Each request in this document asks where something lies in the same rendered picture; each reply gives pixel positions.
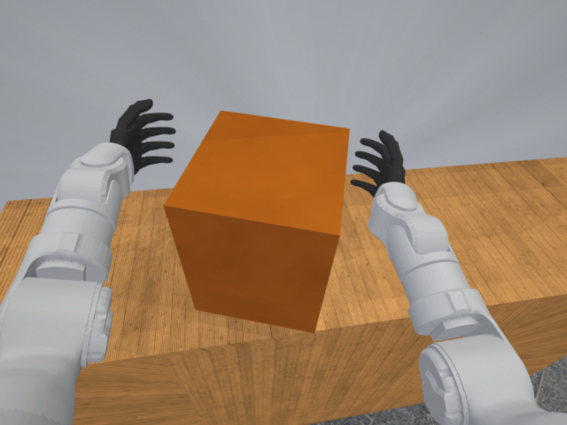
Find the carton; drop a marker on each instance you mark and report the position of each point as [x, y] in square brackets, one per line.
[256, 218]

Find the left robot forearm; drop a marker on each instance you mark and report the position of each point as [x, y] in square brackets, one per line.
[75, 240]

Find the robot left upper arm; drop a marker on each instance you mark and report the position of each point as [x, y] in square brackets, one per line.
[52, 329]

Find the right robot forearm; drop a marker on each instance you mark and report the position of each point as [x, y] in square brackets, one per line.
[442, 304]

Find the pedestal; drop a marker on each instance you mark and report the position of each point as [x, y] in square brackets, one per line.
[169, 364]

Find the robot right upper arm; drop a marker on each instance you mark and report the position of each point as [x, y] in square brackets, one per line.
[479, 380]

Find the right robot hand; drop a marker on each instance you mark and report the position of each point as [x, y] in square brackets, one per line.
[390, 165]

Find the left robot hand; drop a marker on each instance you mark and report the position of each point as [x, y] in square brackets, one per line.
[129, 134]

